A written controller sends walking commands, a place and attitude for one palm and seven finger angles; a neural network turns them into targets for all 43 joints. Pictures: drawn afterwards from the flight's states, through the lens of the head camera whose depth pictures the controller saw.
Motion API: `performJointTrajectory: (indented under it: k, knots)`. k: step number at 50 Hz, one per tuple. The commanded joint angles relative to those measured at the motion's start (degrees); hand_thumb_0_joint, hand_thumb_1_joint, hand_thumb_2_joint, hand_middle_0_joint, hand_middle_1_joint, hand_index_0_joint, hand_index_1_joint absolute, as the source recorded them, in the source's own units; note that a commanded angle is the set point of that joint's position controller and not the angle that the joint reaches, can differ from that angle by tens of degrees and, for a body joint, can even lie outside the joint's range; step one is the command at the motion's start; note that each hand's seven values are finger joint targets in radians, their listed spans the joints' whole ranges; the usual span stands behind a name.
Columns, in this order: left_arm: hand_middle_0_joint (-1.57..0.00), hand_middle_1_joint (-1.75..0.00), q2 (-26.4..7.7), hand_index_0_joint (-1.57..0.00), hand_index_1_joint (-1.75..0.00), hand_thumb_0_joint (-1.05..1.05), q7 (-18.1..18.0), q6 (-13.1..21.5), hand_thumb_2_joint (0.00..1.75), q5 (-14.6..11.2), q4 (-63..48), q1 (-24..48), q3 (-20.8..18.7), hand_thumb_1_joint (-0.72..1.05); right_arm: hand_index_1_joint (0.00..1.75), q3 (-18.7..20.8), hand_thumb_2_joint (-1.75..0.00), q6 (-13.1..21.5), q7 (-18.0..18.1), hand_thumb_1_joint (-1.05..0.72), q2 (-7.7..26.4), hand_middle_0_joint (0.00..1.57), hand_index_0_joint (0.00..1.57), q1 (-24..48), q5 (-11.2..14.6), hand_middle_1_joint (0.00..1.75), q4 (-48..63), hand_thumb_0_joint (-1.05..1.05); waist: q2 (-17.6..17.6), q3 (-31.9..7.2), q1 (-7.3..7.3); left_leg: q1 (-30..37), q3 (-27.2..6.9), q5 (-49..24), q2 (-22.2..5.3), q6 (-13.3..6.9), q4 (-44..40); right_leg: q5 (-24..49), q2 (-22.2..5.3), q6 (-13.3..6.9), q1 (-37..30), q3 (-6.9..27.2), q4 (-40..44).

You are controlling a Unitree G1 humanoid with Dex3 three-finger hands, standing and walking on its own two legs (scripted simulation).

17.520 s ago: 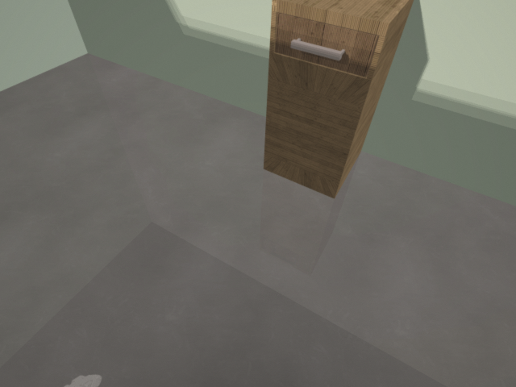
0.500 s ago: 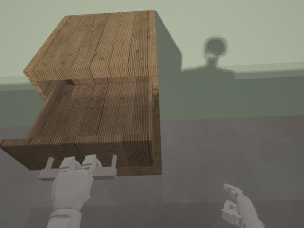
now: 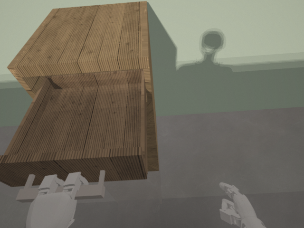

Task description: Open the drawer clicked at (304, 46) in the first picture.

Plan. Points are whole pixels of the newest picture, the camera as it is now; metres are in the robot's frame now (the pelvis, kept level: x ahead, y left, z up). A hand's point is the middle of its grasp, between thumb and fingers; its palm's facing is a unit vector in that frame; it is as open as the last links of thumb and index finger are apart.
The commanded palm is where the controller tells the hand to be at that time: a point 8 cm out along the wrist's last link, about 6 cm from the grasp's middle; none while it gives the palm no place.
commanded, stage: pull the drawer open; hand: left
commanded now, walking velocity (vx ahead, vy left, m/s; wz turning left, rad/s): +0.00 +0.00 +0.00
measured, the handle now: (64, 184) +0.21 +0.24 +0.04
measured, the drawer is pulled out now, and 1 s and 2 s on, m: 0.30 0.30 0.30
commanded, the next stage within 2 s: open the thumb to release the handle in 0.06 s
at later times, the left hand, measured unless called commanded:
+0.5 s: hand (64, 210) +0.16 +0.22 +0.02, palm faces +0.03 -0.13 -0.99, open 8.8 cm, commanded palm +0.13 +0.22 +0.07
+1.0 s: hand (66, 208) +0.17 +0.22 +0.02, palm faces +0.06 -0.12 -0.99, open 13.7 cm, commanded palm +0.14 +0.22 +0.07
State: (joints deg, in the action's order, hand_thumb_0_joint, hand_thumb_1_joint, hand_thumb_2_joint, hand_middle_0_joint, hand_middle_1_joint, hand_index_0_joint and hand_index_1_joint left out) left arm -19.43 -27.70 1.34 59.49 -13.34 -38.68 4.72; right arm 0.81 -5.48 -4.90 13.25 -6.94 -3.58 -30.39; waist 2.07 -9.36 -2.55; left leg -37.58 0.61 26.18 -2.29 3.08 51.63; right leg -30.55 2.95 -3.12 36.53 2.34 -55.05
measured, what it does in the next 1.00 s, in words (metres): stands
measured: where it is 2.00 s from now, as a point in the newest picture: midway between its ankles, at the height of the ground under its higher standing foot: outside the picture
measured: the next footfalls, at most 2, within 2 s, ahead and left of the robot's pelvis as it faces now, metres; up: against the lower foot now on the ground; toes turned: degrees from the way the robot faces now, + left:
none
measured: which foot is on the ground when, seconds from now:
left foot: down 0.00-1.00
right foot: down 0.00-1.00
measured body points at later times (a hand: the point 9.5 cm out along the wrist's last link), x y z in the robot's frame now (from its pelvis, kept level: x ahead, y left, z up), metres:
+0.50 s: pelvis -0.03 +0.01 +0.01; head -0.02 -0.03 +0.46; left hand +0.15 +0.23 +0.07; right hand +0.20 -0.20 -0.08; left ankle -0.01 +0.16 -0.69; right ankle -0.04 -0.09 -0.69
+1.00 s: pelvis -0.04 +0.02 +0.01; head -0.03 -0.01 +0.46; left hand +0.16 +0.22 +0.07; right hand +0.17 -0.18 -0.09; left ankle -0.01 +0.16 -0.69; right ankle -0.04 -0.09 -0.69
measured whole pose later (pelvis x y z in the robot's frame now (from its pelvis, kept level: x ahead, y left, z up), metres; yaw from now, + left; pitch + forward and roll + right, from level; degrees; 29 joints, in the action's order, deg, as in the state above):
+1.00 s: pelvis -0.04 +0.02 +0.01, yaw +2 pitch +7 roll +0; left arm -15.4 -24.8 -8.8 62.0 -1.1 -19.4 13.2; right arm 0.2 -4.8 0.1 11.8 -7.4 -2.1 -33.7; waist 3.6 -6.7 -4.1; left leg -34.0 -2.6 21.9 -0.1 1.6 49.2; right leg -26.0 1.5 -1.4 31.3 0.8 -50.7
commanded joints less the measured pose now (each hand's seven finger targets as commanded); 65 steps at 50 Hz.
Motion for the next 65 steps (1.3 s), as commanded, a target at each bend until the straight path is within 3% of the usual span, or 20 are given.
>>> performJointTrajectory:
  k: [1, 2, 6, 7, 8, 9, 10, 11, 15, 17, 18, 22, 28, 30, 36, 38, 45, 53, 56, 65]
  knots:
    - [-0.40, -1.35, -9.5, -0.40, -1.35, 0.00, -5.5, -2.3, 0.90, -0.4, -8.4, -13.5, -11.6, 0.90, 0.30, 2.0, -0.90, 2.8, 1.3, -0.90, 3.8, 0.20, 0.20, 7.4, 0.7, 0.30, 9.1, 0.00, -3.0, -10.1, -3.96, 5.8, 0.8, -20.7, 5.4, -3.9, -2.0, 49.0, -2.5, 1.5, -11.5, 3.1, 7.6]
    - [-0.40, -1.35, -10.6, -0.40, -1.35, 0.00, -5.6, -2.4, 0.90, -0.7, -9.1, -13.1, -12.6, 0.90, 0.30, 2.0, -0.90, 2.9, 1.2, -0.90, 4.1, 0.20, 0.20, 7.8, 0.6, 0.30, 9.1, 0.00, -3.5, -11.1, -4.27, 6.6, 0.7, -20.8, 5.6, -3.7, -1.8, 48.8, -2.6, 1.5, -10.5, 4.4, 7.7]
    - [-0.40, -1.35, -7.9, -0.40, -1.35, 0.00, -5.8, -3.6, 0.90, -0.8, -7.1, -13.1, -10.5, 0.90, 0.30, 2.7, -0.90, 2.8, 1.8, -0.90, 4.2, 0.20, 0.20, 7.4, 1.1, 0.30, 8.8, 0.00, -3.3, -8.4, -3.43, 6.0, 0.9, -19.9, 5.0, -4.2, -2.7, 41.4, -1.6, 1.2, -9.3, 1.4, 8.1]
    - [-0.40, -1.35, -9.2, -0.40, -1.35, 0.00, -5.7, -3.7, 0.90, -0.9, -8.6, -11.2, -11.0, 0.90, 0.30, 2.6, -0.90, 2.9, 1.8, -0.90, 4.6, 0.20, 0.20, 7.6, 0.8, 0.30, 8.9, 0.00, -3.1, -10.0, -3.54, 7.2, 0.9, -20.4, 5.1, -4.1, -2.3, 41.5, -1.7, 1.1, -8.5, 2.5, 8.3]
    - [-0.40, -1.35, -6.3, -0.40, -1.35, 0.00, -6.2, -4.8, 0.90, 0.5, -7.6, 7.6, -5.8, 0.90, 0.30, 2.7, -0.90, 2.4, 2.5, -0.90, 5.4, 0.20, 0.20, 7.5, 0.5, 0.30, 7.1, 0.00, -3.3, -7.7, 1.57, 6.5, 0.2, -17.4, 5.0, -4.5, -1.9, 37.5, -1.8, 1.6, -4.4, 1.4, 8.8]
    - [-0.40, -1.34, -5.4, -0.40, -1.34, 0.00, -6.6, -4.9, 0.87, 0.7, -7.9, 10.6, -6.4, 0.83, 0.30, 3.5, -0.90, 3.0, 3.0, -0.90, 4.8, 0.20, 0.20, 6.4, 0.7, 0.30, 7.5, 0.00, -3.1, -8.2, 1.36, 7.6, 0.4, -16.6, 4.6, -4.6, -2.1, 33.4, -1.4, 1.5, -4.1, 0.1, 9.3]
    - [-0.39, -1.34, -7.2, -0.39, -1.34, 0.00, -7.0, -5.6, 0.84, 1.0, -5.7, 8.3, -7.7, 0.76, 0.30, 3.4, -0.90, 3.5, 3.3, -0.90, 5.0, 0.20, 0.20, 6.6, 0.4, 0.30, 7.3, 0.00, -3.6, -10.3, -0.36, 9.0, 0.6, -16.5, 4.8, -4.6, -1.9, 31.3, -1.3, 1.5, -4.0, 0.6, 9.8]
    - [-0.38, -1.33, -5.3, -0.38, -1.33, 0.00, -6.6, -6.6, 0.81, 1.0, -2.3, 5.3, -6.1, 0.69, 0.30, 3.5, -0.90, 3.6, 3.8, -0.90, 4.7, 0.20, 0.20, 6.6, 0.9, 0.30, 7.2, 0.00, -4.3, -9.2, -0.42, 8.2, 0.8, -16.0, 4.7, -4.7, -2.7, 31.4, -1.2, 1.5, -5.2, -0.5, 10.0]
    - [-0.36, -1.30, -5.5, -0.36, -1.30, 0.00, -3.1, -9.4, 0.69, 0.1, -3.5, 11.0, -3.0, 0.41, 0.30, 2.4, -0.90, 3.4, 5.0, -0.90, 4.8, 0.20, 0.20, 8.3, 1.7, 0.30, 7.1, 0.00, -4.3, -9.8, -0.66, 10.3, 1.0, -15.5, 4.9, -4.9, -4.8, 28.8, -1.7, 2.0, -7.1, -0.2, 12.3]
    - [-0.35, -1.28, -3.9, -0.35, -1.28, 0.00, -0.5, -9.9, 0.63, 0.1, -2.3, 11.8, 0.2, 0.27, 0.30, 1.8, -0.90, 3.5, 5.4, -0.90, 4.7, 0.20, 0.20, 8.7, 1.9, 0.30, 7.2, 0.00, -4.8, -6.8, -0.47, 10.8, 0.8, -14.6, 4.8, -5.2, -5.8, 25.6, -1.6, 2.1, -6.2, -0.9, 13.7]
    - [-0.35, -1.27, -3.5, -0.35, -1.27, 0.00, 0.7, -9.8, 0.60, 0.1, -2.3, 13.5, 1.5, 0.20, 0.30, 1.6, -0.90, 3.6, 5.7, -0.90, 4.6, 0.20, 0.20, 8.6, 2.1, 0.30, 7.1, 0.00, -4.3, -4.9, 0.01, 10.9, 0.6, -13.4, 4.7, -5.3, -6.5, 23.2, -1.7, 2.1, -5.7, -1.1, 14.5]
    - [-0.33, -1.24, -4.8, -0.33, -1.24, 0.00, 3.1, -7.4, 0.48, 0.9, -2.1, 14.1, 0.9, -0.08, 0.30, 1.0, -0.90, 4.2, 5.8, -0.90, 4.0, 0.20, 0.20, 8.3, 1.8, 0.30, 7.3, 0.00, -3.3, -3.7, -1.20, 12.8, 0.5, -13.1, 4.5, -5.3, -7.5, 19.5, -1.6, 1.8, -5.0, -1.1, 15.8]
    - [-0.30, -1.20, -4.3, -0.30, -1.20, 0.00, 2.0, -5.7, 0.30, 2.1, -0.6, 18.3, 0.0, -0.50, 0.30, 1.3, -0.90, 4.4, 5.4, -0.90, 3.6, 0.20, 0.20, 8.2, 1.5, 0.30, 7.3, 0.00, -2.6, -1.5, -1.08, 13.1, 0.1, -10.8, 4.4, -4.8, -8.1, 14.1, -1.0, 1.2, -2.7, -1.9, 16.4]
    - [-0.30, -1.20, -3.2, -0.30, -1.20, 0.00, 1.5, -5.8, 0.30, 2.3, -1.6, 18.7, 1.0, -0.50, 0.30, 1.3, -0.90, 4.4, 5.1, -0.90, 3.6, 0.20, 0.20, 8.2, 1.4, 0.30, 7.7, 0.00, -1.0, -3.8, -1.38, 14.1, -0.1, -11.4, 4.2, -4.6, -8.2, 13.9, -0.8, 0.9, -2.9, -2.4, 15.6]
    - [-0.30, -1.20, -3.4, -0.30, -1.20, 0.00, 0.8, -7.0, 0.30, 2.7, -0.7, 19.4, 1.3, -0.50, 0.30, 1.4, -0.90, 4.0, 5.0, -0.90, 3.6, 0.20, 0.20, 8.5, 1.5, 0.30, 7.2, 0.00, -1.9, -4.3, -1.30, 13.8, -0.3, -12.1, 4.1, -4.5, -8.2, 15.2, -0.5, 0.8, -3.5, -2.7, 15.0]
    - [-0.30, -1.20, -0.6, -0.30, -1.20, 0.00, 1.0, -7.6, 0.30, 2.9, 0.7, 18.6, 4.4, -0.50, 0.30, 1.3, -0.90, 4.0, 4.7, -0.90, 3.4, 0.20, 0.20, 8.6, 1.5, 0.30, 7.5, 0.00, -2.2, -3.2, -0.94, 13.2, -0.5, -12.3, 4.0, -4.6, -8.2, 15.4, -0.4, 0.7, -2.9, -3.3, 14.6]
    - [-0.30, -1.20, -0.5, -0.30, -1.20, 0.00, 0.9, -9.1, 0.30, 3.3, 1.1, 24.5, 5.9, -0.50, 0.30, 1.3, -0.90, 3.7, 5.1, -0.90, 3.6, 0.20, 0.20, 8.4, 1.7, 0.30, 7.0, 0.00, -2.8, -4.5, -0.65, 13.7, -0.9, -11.2, 3.9, -4.7, -8.9, 13.3, -0.5, 0.7, -3.1, -3.5, 14.9]
    - [-0.30, -1.20, -2.1, -0.30, -1.20, 0.00, 1.2, -9.8, 0.30, 2.6, 3.3, 29.1, 4.5, -0.50, 0.30, 1.3, -0.90, 3.6, 6.2, -0.90, 3.8, 0.20, 0.20, 8.5, 2.0, 0.30, 5.7, 0.00, -3.7, -4.0, -0.31, 13.3, -0.5, -10.1, 4.1, -4.8, -9.4, 13.1, -0.9, 1.1, -3.9, -2.6, 16.5]
    - [-0.30, -1.20, -3.9, -0.30, -1.20, 0.00, 1.3, -9.8, 0.30, 2.0, -1.3, 31.2, 3.3, -0.50, 0.30, 1.3, -0.90, 3.7, 6.6, -0.90, 3.6, 0.20, 0.20, 9.1, 2.2, 0.30, 6.0, 0.00, -1.2, -6.1, -0.95, 15.6, -0.2, -10.9, 4.3, -5.0, -10.0, 13.1, -1.2, 1.0, -5.8, -2.1, 17.4]
    - [-0.30, -1.20, -5.1, -0.30, -1.20, 0.00, 3.2, -9.3, 0.30, 0.7, -8.0, 26.5, 1.9, -0.50, 0.30, 1.0, -0.90, 4.3, 6.0, -0.90, 3.4, 0.20, 0.20, 9.9, 2.1, 0.30, 6.4, 0.00, -0.7, -4.9, -1.79, 18.9, -0.1, -13.8, 4.2, -4.8, -12.0, 14.8, -1.1, 0.9, -8.2, -2.1, 19.3]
